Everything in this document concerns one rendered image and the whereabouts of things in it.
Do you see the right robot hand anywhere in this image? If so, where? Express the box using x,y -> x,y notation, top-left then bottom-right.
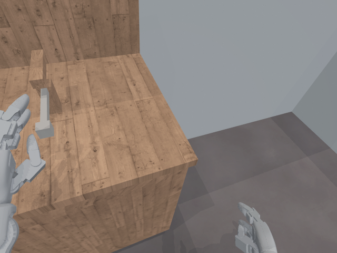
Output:
235,202 -> 277,253

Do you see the counter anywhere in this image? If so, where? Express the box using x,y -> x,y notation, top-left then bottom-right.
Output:
0,0 -> 198,253

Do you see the left robot forearm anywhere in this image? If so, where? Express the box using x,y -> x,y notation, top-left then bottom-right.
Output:
0,203 -> 19,253

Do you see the left robot hand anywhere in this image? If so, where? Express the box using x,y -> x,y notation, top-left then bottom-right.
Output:
0,94 -> 46,204

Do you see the tap lever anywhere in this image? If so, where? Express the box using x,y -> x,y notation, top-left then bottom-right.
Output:
35,88 -> 54,139

